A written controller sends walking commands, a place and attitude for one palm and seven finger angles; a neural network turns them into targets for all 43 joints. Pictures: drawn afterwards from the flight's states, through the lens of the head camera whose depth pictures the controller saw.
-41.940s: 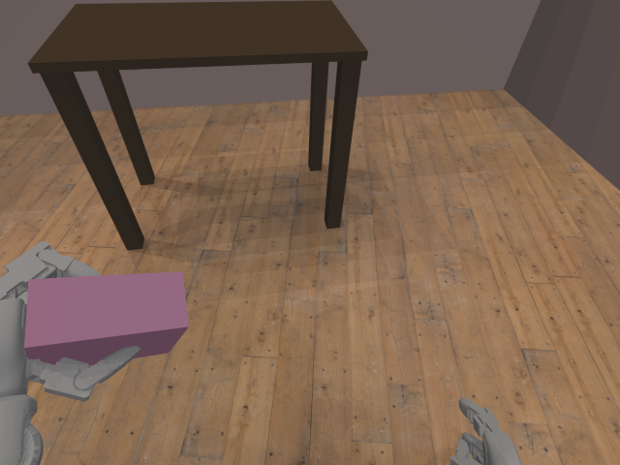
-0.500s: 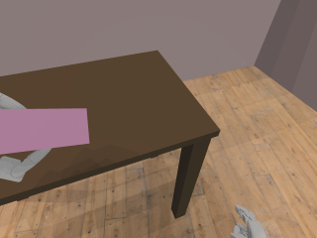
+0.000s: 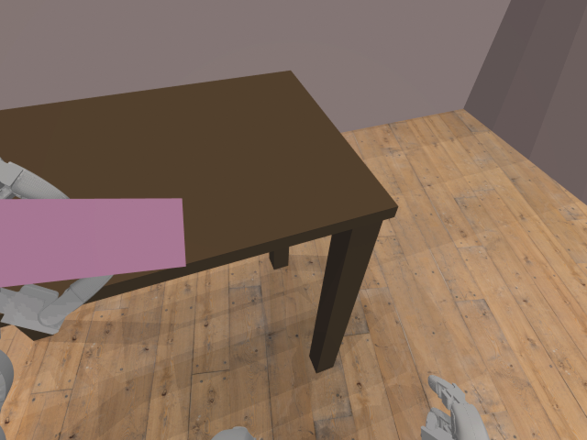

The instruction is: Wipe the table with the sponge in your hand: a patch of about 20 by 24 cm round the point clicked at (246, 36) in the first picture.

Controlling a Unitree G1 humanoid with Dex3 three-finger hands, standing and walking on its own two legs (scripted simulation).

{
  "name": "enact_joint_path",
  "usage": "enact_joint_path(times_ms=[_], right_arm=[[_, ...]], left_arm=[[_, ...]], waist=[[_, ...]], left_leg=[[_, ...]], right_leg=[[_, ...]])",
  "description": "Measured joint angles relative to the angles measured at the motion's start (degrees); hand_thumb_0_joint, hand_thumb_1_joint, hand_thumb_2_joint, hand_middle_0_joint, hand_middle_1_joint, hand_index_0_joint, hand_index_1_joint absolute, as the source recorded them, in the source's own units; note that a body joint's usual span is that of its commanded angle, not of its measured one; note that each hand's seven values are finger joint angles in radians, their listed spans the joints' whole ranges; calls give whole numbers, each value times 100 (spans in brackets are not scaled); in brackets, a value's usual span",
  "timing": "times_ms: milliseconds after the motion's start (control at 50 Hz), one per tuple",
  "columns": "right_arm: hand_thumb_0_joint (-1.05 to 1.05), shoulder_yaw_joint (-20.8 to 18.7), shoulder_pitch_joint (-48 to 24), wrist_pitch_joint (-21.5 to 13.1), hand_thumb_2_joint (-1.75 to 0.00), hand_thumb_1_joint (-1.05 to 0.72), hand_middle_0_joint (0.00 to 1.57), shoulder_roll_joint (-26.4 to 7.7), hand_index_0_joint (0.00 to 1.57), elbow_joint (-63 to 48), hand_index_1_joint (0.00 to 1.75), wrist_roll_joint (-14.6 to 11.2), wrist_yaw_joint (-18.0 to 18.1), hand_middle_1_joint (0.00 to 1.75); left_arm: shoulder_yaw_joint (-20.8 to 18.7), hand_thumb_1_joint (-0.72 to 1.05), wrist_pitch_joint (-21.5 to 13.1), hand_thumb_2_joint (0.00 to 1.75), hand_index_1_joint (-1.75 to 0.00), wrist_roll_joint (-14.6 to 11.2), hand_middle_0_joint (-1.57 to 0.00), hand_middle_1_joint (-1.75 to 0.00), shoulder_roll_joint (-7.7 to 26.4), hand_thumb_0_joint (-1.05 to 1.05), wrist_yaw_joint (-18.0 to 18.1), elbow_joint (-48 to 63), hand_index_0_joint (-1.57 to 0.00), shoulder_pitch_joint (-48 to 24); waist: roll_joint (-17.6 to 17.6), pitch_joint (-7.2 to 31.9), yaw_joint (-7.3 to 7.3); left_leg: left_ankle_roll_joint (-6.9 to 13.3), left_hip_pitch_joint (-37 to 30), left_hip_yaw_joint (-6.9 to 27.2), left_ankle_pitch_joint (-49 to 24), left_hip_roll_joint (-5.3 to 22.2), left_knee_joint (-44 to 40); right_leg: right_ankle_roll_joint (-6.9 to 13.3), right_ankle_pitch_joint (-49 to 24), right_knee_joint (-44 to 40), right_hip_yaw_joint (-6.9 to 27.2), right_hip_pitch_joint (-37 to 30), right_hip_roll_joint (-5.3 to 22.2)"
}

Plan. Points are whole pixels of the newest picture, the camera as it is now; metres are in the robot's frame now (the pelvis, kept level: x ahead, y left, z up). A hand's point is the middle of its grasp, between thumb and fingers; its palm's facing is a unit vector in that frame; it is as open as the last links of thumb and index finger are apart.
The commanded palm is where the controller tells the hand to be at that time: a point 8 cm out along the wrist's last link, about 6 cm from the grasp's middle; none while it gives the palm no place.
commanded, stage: step back with the hand held close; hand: left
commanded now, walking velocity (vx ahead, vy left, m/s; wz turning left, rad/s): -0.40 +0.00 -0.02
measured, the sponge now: (120, 237) +0.24 +0.18 +0.23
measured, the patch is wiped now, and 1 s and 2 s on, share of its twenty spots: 1.00 1.00 1.00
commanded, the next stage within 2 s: stop stepping back and stand still in 0.14 s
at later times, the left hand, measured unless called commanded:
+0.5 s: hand out of the picture +0.07 +0.21 +0.25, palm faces +0.37 -0.86 -0.36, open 9.7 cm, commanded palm +0.02 +0.27 +0.26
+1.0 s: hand out of the picture -0.04 +0.24 +0.26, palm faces +0.47 -0.83 -0.32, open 9.7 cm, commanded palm -0.10 +0.29 +0.26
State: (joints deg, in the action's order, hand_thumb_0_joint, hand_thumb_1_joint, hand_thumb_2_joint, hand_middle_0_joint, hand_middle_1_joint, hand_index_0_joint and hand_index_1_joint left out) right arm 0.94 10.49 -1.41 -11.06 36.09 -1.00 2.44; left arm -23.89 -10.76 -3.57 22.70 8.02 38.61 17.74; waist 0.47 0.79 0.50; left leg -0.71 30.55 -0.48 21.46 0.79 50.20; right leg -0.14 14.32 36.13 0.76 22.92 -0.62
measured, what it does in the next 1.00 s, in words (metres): walks backwards: left foot, then right foot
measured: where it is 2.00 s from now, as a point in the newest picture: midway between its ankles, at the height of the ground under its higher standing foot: outside the picture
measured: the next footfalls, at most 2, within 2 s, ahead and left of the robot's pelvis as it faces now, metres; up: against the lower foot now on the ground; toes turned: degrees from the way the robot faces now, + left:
left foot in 0.08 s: +0.03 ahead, +0.15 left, +0.00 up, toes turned +2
right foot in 0.34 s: -0.06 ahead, -0.11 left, +0.00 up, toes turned -4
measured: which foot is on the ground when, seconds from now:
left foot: up 0.00-0.06, down 0.08-0.34, up 0.36-0.54, down 0.56-0.72, up 0.74-0.94, down 0.96-1.00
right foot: down 0.00-0.10, up 0.12-0.32, down 0.34-0.58, up 0.60-0.72, down 0.74-1.00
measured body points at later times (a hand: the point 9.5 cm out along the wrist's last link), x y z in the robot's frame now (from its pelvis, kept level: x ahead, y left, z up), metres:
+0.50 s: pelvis -0.16 +0.00 +0.01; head -0.18 +0.00 +0.46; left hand +0.04 +0.25 +0.27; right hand -0.02 -0.25 -0.08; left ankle -0.11 +0.13 -0.69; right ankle -0.10 -0.11 -0.72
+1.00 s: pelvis -0.26 +0.01 +0.01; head -0.29 +0.01 +0.46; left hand -0.07 +0.28 +0.28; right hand -0.10 -0.23 -0.07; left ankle -0.23 +0.16 -0.72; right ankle -0.21 -0.08 -0.71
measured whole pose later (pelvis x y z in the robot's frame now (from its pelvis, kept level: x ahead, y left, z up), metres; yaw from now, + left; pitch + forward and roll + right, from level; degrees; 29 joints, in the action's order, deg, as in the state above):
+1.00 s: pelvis -0.26 +0.01 +0.01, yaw -1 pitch -1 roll +1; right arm 1.3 13.1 -5.1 -12.6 35.5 -0.8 5.3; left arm -23.6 -7.7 -3.4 23.1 8.6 32.7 16.0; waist -0.3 3.0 0.0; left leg 2.4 16.9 -3.3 18.0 3.6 31.8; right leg 2.2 25.1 41.7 -2.9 23.9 -0.2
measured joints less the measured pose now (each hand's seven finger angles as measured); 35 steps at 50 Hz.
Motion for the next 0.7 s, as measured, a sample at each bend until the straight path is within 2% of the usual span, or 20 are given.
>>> enact_joint_path(times_ms=[40, 80, 100, 120, 160, 200, 240, 280, 320, 340, 360, 380, 420, 460, 520, 560, 600, 640, 660, 700], right_arm=[[1, 4, -8, 62, -90, -90, 20, 8, 20, -78, 30, 14, 11, 30], [1, -34, -14, 75, -90, -90, 20, -48, 21, -206, 30, 20, 25, 30], [1, -80, -40, 60, -90, -90, 20, -78, 21, -252, 30, 23, 42, 30], [1, -128, -102, 48, -90, -90, 20, -46, 20, -239, 30, 17, 50, 30], [1, -181, -140, -28, -90, -90, 20, 28, 20, -242, 30, 60, 27, 30], [1, -191, -106, -188, -90, -90, 20, 88, 20, -209, 30, 82, -31, 30], [1, -174, -41, -322, -90, -90, 20, 130, 20, -156, 30, 69, -109, 30], [1, -135, 18, -390, -90, -90, 20, 138, 20, -131, 30, 59, -158, 30], [1, -74, 76, -404, -90, -90, 20, 108, 20, -191, 30, 26, -176, 30], [1, -41, 106, -393, -90, -90, 20, 96, 21, -252, 30, 2, -178, 30], [1, -28, 68, -355, -90, -90, 20, 51, 21, -255, 30, -22, -175, 30], [1, -21, 27, -313, -90, -90, 20, -3, 21, -211, 30, -34, -154, 30], [1, -7, 13, -210, -90, -90, 20, -49, 21, -73, 30, -69, -100, 30], [1, 18, 85, -81, -90, -90, 20, -56, 21, -1, 30, -64, -32, 30], [1, 28, 251, 26, -90, -90, 20, -167, 21, -17, 30, -29, 84, 30], [1, 3, 335, 0, -90, -90, 20, -322, 21, -75, 30, 0, 160, 30], [1, -48, 332, -11, -90, -90, 20, -327, 20, -77, 30, -5, 211, 30], [1, -102, 463, -66, -90, -90, 20, -291, 20, -112, 30, -22, 173, 30], [1, -121, 555, -105, -90, -90, 20, -273, 20, -113, 30, -33, 136, 30], [1, -112, 739, -137, -90, -90, 20, -248, 20, -130, 30, -49, 93, 30]], left_arm=[[8, -49, -7, 109, -137, 5, -77, -140, 103, -1, -34, 134, -79, 160], [-67, -49, -19, 109, -137, -5, -77, -139, 260, -1, -37, 256, -79, 285], [-140, -49, -35, 109, -137, -19, -77, -139, 357, -1, -33, 304, -79, 316], [-242, -49, -54, 109, -137, -45, -77, -139, 463, -1, -35, 317, -79, 329], [-441, -49, -46, 109, -137, -75, -78, -139, 565, -1, -15, 316, -79, 418], [-547, -49, -6, 109, -137, -101, -78, -139, 522, -1, 14, 315, -79, 487], [-533, -49, 13, 109, -137, -95, -78, -139, 394, -1, 37, 272, -79, 470], [-441, -49, 36, 109, -137, -77, -77, -139, 243, -1, 47, 182, -79, 366], [-356, -49, 61, 109, -137, -69, -77, -140, 152, -1, 46, 61, -79, 275], [-341, -49, 78, 109, -137, -56, -77, -140, 170, -1, 40, 15, -79, 246], [-283, -49, 81, 109, -137, -30, -77, -140, 112, -1, 20, -47, -79, 194], [-186, -49, 115, 109, -137, -20, -77, -140, 43, -1, -2, -105, -79, 146], [-17, -49, 223, 109, -137, -49, -77, -140, -8, -1, -37, -198, -79, 164], [47, -49, 309, 109, -137, -70, -77, -140, 19, -1, -48, -274, -79, 313], [80, -50, 366, 109, -137, -58, -78, -139, 58, -1, -7, -380, -79, 448], [82, -50, 385, 109, -137, -57, -78, -139, 84, -1, 31, -415, -79, 377], [7, -50, 424, 109, -137, -40, -78, -139, 159, -1, 54, -531, -79, 177], [-72, -50, 461, 109, -137, 18, -78, -139, 187, -1, 36, -735, -79, 71], [-90, -50, 459, 109, -137, 34, -78, -139, 179, -1, 25, -852, -79, 53], [-98, -49, 472, 109, -137, 24, -77, -139, 164, -1, 22, -983, -79, 90]], waist=[[133, 8, 105], [148, 1, 195], [136, -26, 245], [233, -119, 234], [311, -226, 131], [239, -258, 29], [141, -241, -69], [16, -199, -131], [-112, -140, -148], [-113, -101, -154], [-213, -123, -162], [-307, -158, -128], [-291, -131, -55], [-147, 23, 24], [-68, 302, 76], [-204, 445, 130], [-131, 343, 175], [-151, 384, 209], [-195, 442, 240], [-273, 565, 295]], left_leg=[[2, -332, -27, -11, 25, -294], [51, -762, 9, -507, 154, -1075], [-30, -827, 17, -440, 169, -1359], [-55, -782, -35, -438, 105, -1387], [-40, -722, -148, -602, 111, -1441], [-27, -732, -196, -817, 231, -1595], [-50, -790, -236, -1028, 354, -1808], [-94, -795, -242, -1221, 451, -1964], [-141, -685, -227, -1325, 514, -1912], [-137, -554, -251, -1227, 509, -1727], [-116, -373, -184, -799, 541, -1359], [-75, -197, -47, -401, 491, -859], [-6, -37, 60, -131, 271, -27], [48, -183, -47, -92, 121, 147], [188, -852, -197, 128, 112, -682], [329, -1234, -52, 493, 183, -1472], [254, -1153, -27, -137, 158, -1500], [220, -1127, -1, -448, 178, -1542], [205, -1117, 25, -527, 206, -1598], [150, -1017, 54, -373, 259, -1561]], right_leg=[[-45, -153, -111, 53, 103, 108], [-115, -269, -109, 50, 296, 158], [-157, -304, -54, 28, 426, 187], [-164, -282, 78, 103, 532, 225], [-158, 465, 777, 186, 748, 122], [-165, 1066, 1460, 149, 817, -76], [-166, 1212, 1605, 38, 660, -186], [-148, 1099, 1191, -69, 319, -206], [-111, 756, 363, -133, -174, -156], [-48, 409, -179, -132, -430, -75], [36, 77, -280, -162, -413, -124], [108, -37, -243, -203, -380, -164], [173, -124, -280, -198, -384, -120], [173, -220, -394, -133, -382, -16], [168, -143, -419, -263, -242, 148], [138, 231, -222, -446, -3, 115], [103, 837, 336, -418, 191, 106], [73, 1119, 1352, -466, 349, 11], [90, 1224, 1537, -538, 269, -32], [153, 1368, 1015, -673, -223, -111]])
